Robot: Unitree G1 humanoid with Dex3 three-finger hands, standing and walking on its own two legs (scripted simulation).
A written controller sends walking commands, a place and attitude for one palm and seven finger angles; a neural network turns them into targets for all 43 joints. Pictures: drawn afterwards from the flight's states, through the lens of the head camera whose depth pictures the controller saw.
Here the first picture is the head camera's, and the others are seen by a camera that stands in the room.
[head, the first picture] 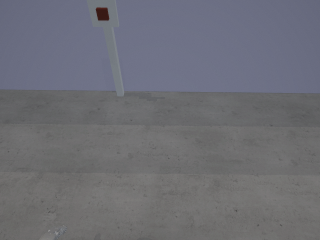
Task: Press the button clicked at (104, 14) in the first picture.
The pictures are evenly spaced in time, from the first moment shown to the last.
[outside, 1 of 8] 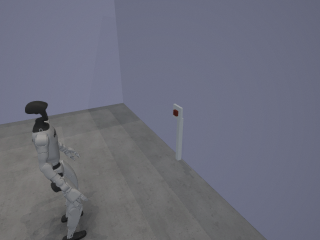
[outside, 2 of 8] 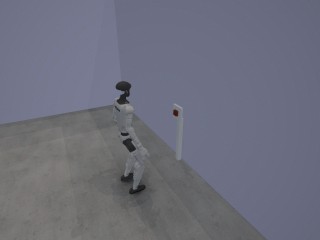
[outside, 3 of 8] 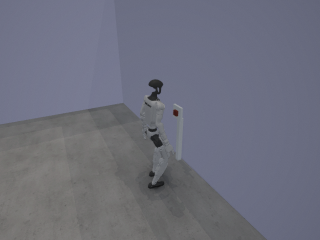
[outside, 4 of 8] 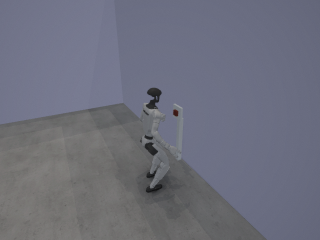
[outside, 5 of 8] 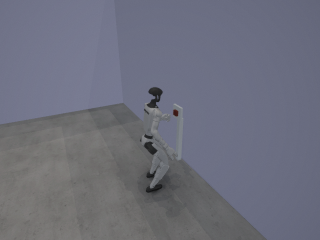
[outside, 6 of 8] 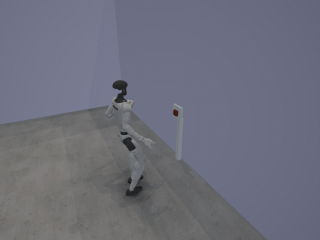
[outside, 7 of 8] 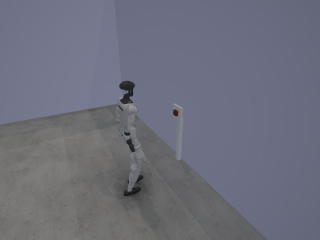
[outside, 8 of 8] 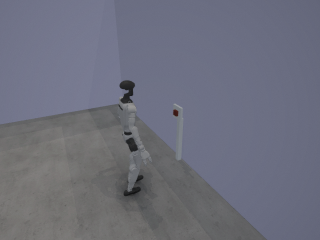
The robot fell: no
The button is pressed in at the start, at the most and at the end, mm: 0 14 0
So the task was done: yes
